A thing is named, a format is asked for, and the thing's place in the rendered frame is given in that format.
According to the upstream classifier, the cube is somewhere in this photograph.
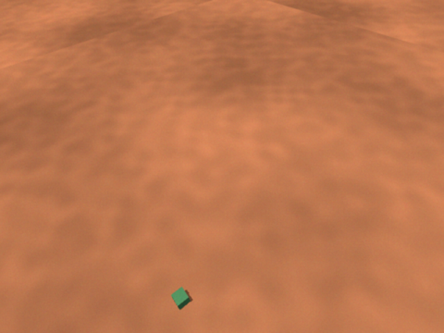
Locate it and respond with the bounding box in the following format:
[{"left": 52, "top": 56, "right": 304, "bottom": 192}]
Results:
[{"left": 171, "top": 287, "right": 190, "bottom": 309}]

